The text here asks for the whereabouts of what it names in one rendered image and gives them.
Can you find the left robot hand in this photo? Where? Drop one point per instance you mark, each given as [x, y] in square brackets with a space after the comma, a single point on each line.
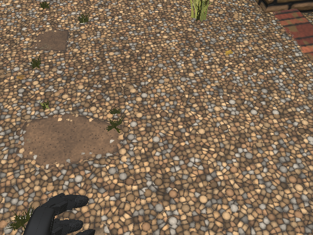
[43, 221]

